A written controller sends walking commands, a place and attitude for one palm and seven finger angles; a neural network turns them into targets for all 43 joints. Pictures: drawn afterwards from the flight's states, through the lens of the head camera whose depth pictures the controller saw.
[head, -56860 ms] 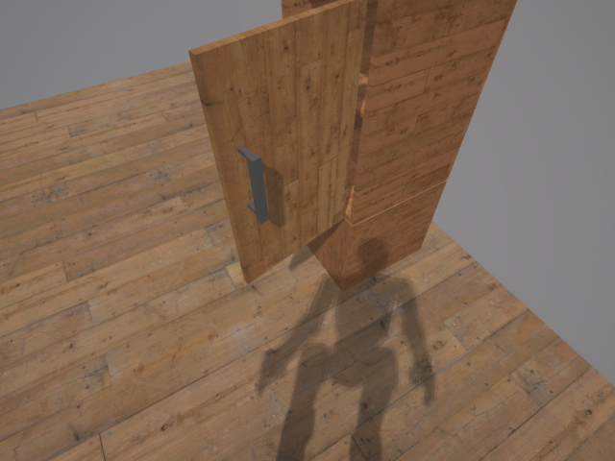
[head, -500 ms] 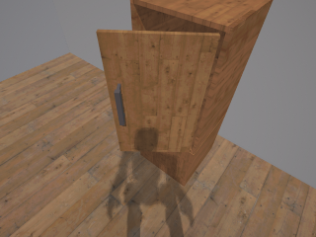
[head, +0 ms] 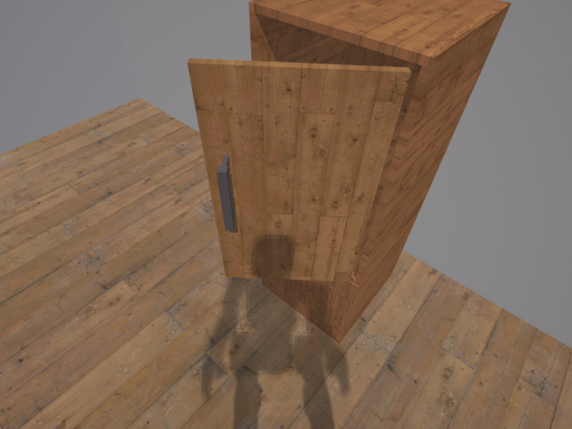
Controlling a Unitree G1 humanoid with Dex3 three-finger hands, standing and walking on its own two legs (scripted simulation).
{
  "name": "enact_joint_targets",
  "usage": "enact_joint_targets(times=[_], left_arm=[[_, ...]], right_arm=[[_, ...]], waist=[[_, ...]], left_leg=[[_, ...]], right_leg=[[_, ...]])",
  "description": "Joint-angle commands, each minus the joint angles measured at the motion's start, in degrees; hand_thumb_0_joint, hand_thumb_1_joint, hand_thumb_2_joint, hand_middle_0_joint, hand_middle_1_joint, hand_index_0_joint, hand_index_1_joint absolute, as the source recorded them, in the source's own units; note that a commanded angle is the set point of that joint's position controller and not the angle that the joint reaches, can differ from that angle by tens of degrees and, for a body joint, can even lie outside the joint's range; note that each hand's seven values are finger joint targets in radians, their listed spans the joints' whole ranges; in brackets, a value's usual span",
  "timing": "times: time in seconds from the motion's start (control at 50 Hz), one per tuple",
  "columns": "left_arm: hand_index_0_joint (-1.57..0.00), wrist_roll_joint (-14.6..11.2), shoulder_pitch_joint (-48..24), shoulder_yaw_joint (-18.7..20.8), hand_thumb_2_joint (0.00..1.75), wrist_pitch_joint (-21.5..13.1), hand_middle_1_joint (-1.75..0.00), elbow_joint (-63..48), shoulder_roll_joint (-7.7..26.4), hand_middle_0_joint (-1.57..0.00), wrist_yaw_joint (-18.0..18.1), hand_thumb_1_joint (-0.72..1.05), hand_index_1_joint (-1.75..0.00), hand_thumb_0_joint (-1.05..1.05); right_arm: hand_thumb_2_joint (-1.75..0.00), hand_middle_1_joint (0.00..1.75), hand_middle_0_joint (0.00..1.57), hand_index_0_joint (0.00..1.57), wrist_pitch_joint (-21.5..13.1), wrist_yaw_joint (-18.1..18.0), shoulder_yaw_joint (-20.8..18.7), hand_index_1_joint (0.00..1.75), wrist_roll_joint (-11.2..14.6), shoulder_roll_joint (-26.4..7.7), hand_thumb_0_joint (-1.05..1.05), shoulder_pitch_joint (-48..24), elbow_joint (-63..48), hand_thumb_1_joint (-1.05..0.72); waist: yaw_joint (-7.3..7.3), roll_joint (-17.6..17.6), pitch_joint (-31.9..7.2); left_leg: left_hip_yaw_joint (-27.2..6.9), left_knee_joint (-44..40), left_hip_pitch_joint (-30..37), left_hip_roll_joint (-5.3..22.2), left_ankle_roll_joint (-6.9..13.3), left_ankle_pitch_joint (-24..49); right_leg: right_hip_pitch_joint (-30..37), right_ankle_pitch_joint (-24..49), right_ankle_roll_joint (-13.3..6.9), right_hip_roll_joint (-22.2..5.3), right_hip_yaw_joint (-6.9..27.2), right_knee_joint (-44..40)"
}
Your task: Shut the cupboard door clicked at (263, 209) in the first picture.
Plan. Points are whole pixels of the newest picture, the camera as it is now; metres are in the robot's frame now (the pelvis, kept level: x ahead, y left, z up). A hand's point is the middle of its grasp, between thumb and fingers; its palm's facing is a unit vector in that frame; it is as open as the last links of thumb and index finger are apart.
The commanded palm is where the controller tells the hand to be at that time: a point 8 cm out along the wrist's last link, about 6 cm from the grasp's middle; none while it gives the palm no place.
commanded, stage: look again from close up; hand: left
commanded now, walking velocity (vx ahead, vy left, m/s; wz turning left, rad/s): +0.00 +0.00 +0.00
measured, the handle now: (227, 194) +0.54 +0.15 +0.00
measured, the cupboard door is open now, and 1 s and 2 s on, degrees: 38 38 38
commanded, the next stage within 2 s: shuffle to correct the standing spot in 0.18 s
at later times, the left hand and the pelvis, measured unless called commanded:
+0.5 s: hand out of the picture +0.05 +0.15 -0.18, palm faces +0.02 -0.99 -0.16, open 7.4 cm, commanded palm none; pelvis +0.05 -0.02 +0.00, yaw +0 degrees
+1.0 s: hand out of the picture +0.13 +0.17 -0.17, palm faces +0.03 -0.97 -0.23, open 7.3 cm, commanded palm none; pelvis +0.09 -0.02 +0.00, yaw +0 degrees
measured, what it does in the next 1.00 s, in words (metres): shifts its weight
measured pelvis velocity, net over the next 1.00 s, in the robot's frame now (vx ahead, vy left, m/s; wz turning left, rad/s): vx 0.09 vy -0.02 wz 0.00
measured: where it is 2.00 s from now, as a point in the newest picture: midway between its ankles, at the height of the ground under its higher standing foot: outside the picture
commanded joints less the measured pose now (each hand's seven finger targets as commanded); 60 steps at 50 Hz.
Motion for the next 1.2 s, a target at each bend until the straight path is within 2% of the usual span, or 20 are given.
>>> enact_joint_targets(times=[0.0, 0.26, 0.3, 0.38, 0.5, 0.58, 0.66, 0.68, 0.72, 0.84, 0.92, 0.96, 0.98, 1.0, 1.02, 1.06, 1.08, 1.1, 1.12, 1.18], left_arm=[[-0.20, -0.05, 2.68, 1.06, 0.90, -0.81, -0.30, -2.10, 6.04, -0.20, 0.42, 0.90, -0.30, 0.00], [-0.20, -0.49, 1.08, 0.89, 0.90, -1.33, -0.30, -1.96, 7.01, -0.20, 0.66, 0.90, -0.30, 0.00], [-0.20, -0.53, 1.87, 0.84, 0.90, -1.17, -0.30, -1.27, 6.03, -0.20, 0.54, 0.90, -0.30, 0.00], [-0.20, -0.23, 2.85, 1.56, 0.90, -0.66, -0.30, -1.52, 5.97, -0.20, 0.00, 0.90, -0.30, 0.00], [-0.20, -0.12, 3.83, 2.04, 0.90, -1.15, -0.30, -1.92, 5.07, -0.20, -0.50, 0.90, -0.30, 0.00], [-0.20, -0.11, 5.77, 2.32, 0.90, -1.88, -0.30, -1.35, 4.85, -0.20, -0.44, 0.90, -0.30, 0.00], [-0.20, -0.65, 7.40, 2.36, 0.90, -2.29, -0.30, -0.07, 6.45, -0.20, 0.91, 0.90, -0.30, 0.00], [-0.20, -0.89, 6.71, 2.23, 0.90, -2.34, -0.30, -0.28, 6.77, -0.20, 1.26, 0.90, -0.30, 0.00], [-0.20, -0.91, 5.04, 2.34, 0.90, -1.95, -0.30, -1.49, 7.71, -0.20, 1.75, 0.90, -0.30, 0.00], [-0.20, -0.46, 1.01, 2.94, 0.90, -0.35, -0.30, -4.70, 7.19, -0.20, 1.92, 0.90, -0.30, 0.00], [-0.20, -0.25, -0.47, 2.74, 0.90, 0.12, -0.30, -6.31, 6.43, -0.20, 1.53, 0.90, -0.30, 0.00], [-0.20, -0.24, -0.39, 2.55, 0.90, 0.17, -0.30, -6.73, 6.66, -0.20, 1.42, 0.90, -0.30, 0.00], [-0.20, -0.22, 4.86, 3.31, 0.90, -0.99, -0.30, -4.71, 9.83, -0.20, 3.65, 0.90, -0.30, 0.00], [-0.20, -0.02, 2.24, 3.64, 0.90, -1.63, -0.30, -8.07, 12.55, -0.20, 3.43, 0.90, -0.30, 0.00], [-0.20, -0.13, 0.59, 3.33, 0.90, -2.09, -0.30, -8.10, 12.38, -0.20, 2.97, 0.90, -0.30, 0.00], [-0.20, -0.29, -3.37, 2.59, 0.90, -1.76, -0.30, -9.74, 11.93, -0.20, 2.69, 0.90, -0.30, 0.00], [-0.20, -0.52, -5.38, 2.10, 0.90, -1.21, -0.30, -10.43, 11.21, -0.20, 2.40, 0.90, -0.30, 0.00], [-0.20, -0.53, -5.88, 1.65, 0.90, -0.56, -0.30, -10.74, 10.52, -0.20, 2.07, 0.90, -0.30, 0.00], [-0.20, -0.28, -5.92, 1.64, 0.90, -0.32, -0.30, -10.50, 10.63, -0.20, 1.94, 0.90, -0.30, 0.00], [-0.20, -0.31, -5.05, 1.08, 0.90, 0.43, -0.30, -9.56, 9.82, -0.20, 1.27, 0.90, -0.30, 0.00]], right_arm=[[-0.90, 0.30, 0.20, 0.20, -1.13, -0.29, -1.20, 0.30, 0.19, -7.38, 0.00, 1.84, -2.08, -0.90], [-0.90, 0.30, 0.20, 0.20, -1.45, -0.42, -0.54, 0.30, 0.48, -6.47, 0.00, 2.90, -0.49, -0.90], [-0.90, 0.30, 0.20, 0.20, -1.35, -0.40, -0.23, 0.30, 0.21, -5.56, 0.00, 3.67, 0.24, -0.90], [-0.90, 0.30, 0.20, 0.20, -1.14, -0.34, -0.55, 0.30, -0.25, -5.72, 0.00, 3.07, -0.08, -0.90], [-0.90, 0.30, 0.20, 0.20, -1.85, -0.53, -1.06, 0.30, -0.24, -5.84, 0.00, 3.47, -0.52, -0.90], [-0.90, 0.30, 0.20, 0.20, -2.62, -0.94, -1.11, 0.30, -0.04, -5.56, 0.00, 3.32, -0.70, -0.90], [-0.90, 0.30, 0.20, 0.20, -2.51, -1.83, -0.13, 0.30, 0.48, -2.99, 0.00, 3.99, -0.22, -0.90], [-0.90, 0.30, 0.20, 0.20, -2.33, -2.10, -0.25, 0.30, 0.75, -3.31, 0.00, 4.33, -0.07, -0.90], [-0.90, 0.30, 0.20, 0.20, -1.83, -2.51, -0.89, 0.30, 1.02, -4.19, 0.00, 3.93, -0.09, -0.90], [-0.90, 0.30, 0.20, 0.20, -0.37, -2.57, -2.58, 0.30, 0.41, -5.89, 0.00, 2.79, -1.88, -0.90], [-0.90, 0.30, 0.20, 0.20, -0.36, -2.24, -2.69, 0.30, 0.22, -5.81, 0.00, 0.69, -3.50, -0.90], [-0.90, 0.30, 0.20, 0.20, -0.30, -1.99, -2.37, 0.30, 0.28, -5.86, 0.00, -0.71, -4.00, -0.90], [-0.90, 0.30, 0.20, 0.20, -0.86, -1.64, -3.36, 0.30, 1.34, -9.49, 0.00, -5.84, -8.22, -0.90], [-0.90, 0.30, 0.20, 0.20, -0.62, -0.74, -2.62, 0.30, 1.09, -5.60, 0.00, -1.37, -10.64, -0.90], [-0.90, 0.30, 0.20, 0.20, -0.38, -0.25, -2.08, 0.30, 0.88, -4.04, 0.00, -3.80, -10.86, -0.90], [-0.90, 0.30, 0.20, 0.20, -0.43, -0.26, -2.11, 0.30, 0.97, -5.14, 0.00, -2.51, -10.59, -0.90], [-0.90, 0.30, 0.20, 0.20, -0.66, -0.27, -2.25, 0.30, 0.71, -6.50, 0.00, -1.85, -10.05, -0.90], [-0.90, 0.30, 0.20, 0.20, -1.02, -0.27, -2.17, 0.30, 0.19, -7.94, 0.00, -2.10, -9.93, -0.90], [-0.90, 0.30, 0.20, 0.20, -1.32, -0.35, -2.23, 0.30, -0.05, -9.59, 0.00, -2.90, -9.99, -0.90], [-0.90, 0.30, 0.20, 0.20, -1.18, -0.34, -1.89, 0.30, -0.01, -10.97, 0.00, -4.90, -11.03, -0.90]], waist=[[-0.15, 1.23, 3.76], [-0.45, -0.88, 2.73], [-0.40, -1.81, 1.24], [0.04, -0.99, 4.51], [0.09, 2.32, 6.37], [0.57, 0.58, 2.65], [-0.02, -5.30, -1.83], [-0.54, -4.11, -3.24], [-0.60, -1.50, -3.35], [-1.03, 2.35, -3.29], [-0.60, 0.97, -2.61], [-0.03, -0.46, -2.40], [2.04, -2.43, -6.18], [-0.48, -7.70, -8.72], [0.57, -6.50, -10.26], [-1.82, -5.19, -8.12], [-2.28, 0.87, -5.60], [-1.45, 7.54, -2.03], [-0.39, 10.46, 0.58], [0.55, 4.23, 4.09]], left_leg=[[-8.54, -11.61, -4.19, 6.36, 0.43, -16.69], [-5.76, -8.51, -0.07, 5.33, -0.19, -5.49], [-5.25, -7.76, 0.79, 5.45, -0.33, -8.78], [-5.89, -7.49, -1.78, 5.82, 0.36, -17.03], [-7.81, -8.38, -1.16, 8.42, 1.76, -16.10], [-4.75, -2.45, 0.87, 8.01, 1.84, -2.72], [1.13, 4.02, 0.44, 4.23, -1.49, 8.57], [0.73, 2.46, 2.04, 4.54, -1.85, 11.85], [1.22, 1.96, 5.07, 5.10, -1.74, 20.57], [1.16, 3.87, 11.34, 8.05, -0.09, 32.79], [0.30, 1.73, 9.26, 8.81, 1.10, 27.16], [-0.27, 1.10, 7.09, 8.15, 0.65, 18.55], [4.03, 12.85, 7.15, 8.86, -2.28, 18.50], [0.95, 11.77, -3.38, 4.13, -1.37, -6.37], [1.35, 9.11, -5.45, 3.11, -1.14, -12.46], [1.07, 1.56, 2.07, 3.12, -0.43, -5.84], [-0.54, -0.78, 6.58, 5.36, 0.19, 2.78], [-3.74, -2.01, 5.41, 8.62, 1.40, 11.05], [-5.67, -3.82, 3.11, 10.84, 2.97, 16.85], [-7.15, -8.29, -0.93, 10.50, 3.22, -0.93]], right_leg=[[-0.97, -10.76, -2.99, -2.26, 3.11, -5.82], [0.64, -5.03, -3.24, -3.38, 4.16, -7.52], [1.51, -8.83, -3.29, -3.07, 3.73, -7.02], [-0.96, -16.96, -4.36, -2.59, 4.43, -6.40], [-2.65, -12.11, -5.19, -1.09, 2.26, -1.78], [1.57, 0.21, -5.55, -2.04, 2.74, -0.13], [11.93, 42.74, -5.54, -6.41, 5.51, 1.73], [13.05, 49.38, -5.03, -6.39, 4.54, 2.82], [12.00, 52.44, -3.63, -5.76, 2.92, 4.65], [3.19, 34.21, -2.89, -4.12, 0.72, 6.57], [3.11, 24.57, -2.62, -3.38, 0.20, 5.42], [3.66, 21.92, -2.94, -3.96, 1.53, 2.84], [5.71, 46.26, -1.34, -7.58, 3.90, 0.10], [15.04, 50.76, -6.07, -11.51, 10.19, 3.63], [18.57, 51.63, -8.35, -12.64, 9.95, 3.92], [10.62, 36.09, -7.47, -9.54, 6.48, 4.22], [4.30, 22.80, -5.58, -6.53, 3.76, 4.20], [1.55, 10.63, -3.74, -2.99, 0.84, 4.37], [1.97, 1.28, -2.98, -1.00, -1.50, 4.40], [1.48, -6.71, -2.75, -0.13, -1.59, 2.05]])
